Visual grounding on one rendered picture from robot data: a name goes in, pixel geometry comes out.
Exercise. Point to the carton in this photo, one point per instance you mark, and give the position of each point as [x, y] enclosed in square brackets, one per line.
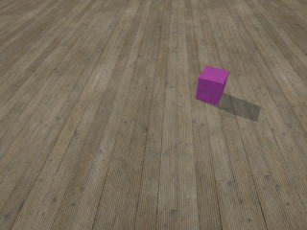
[211, 84]

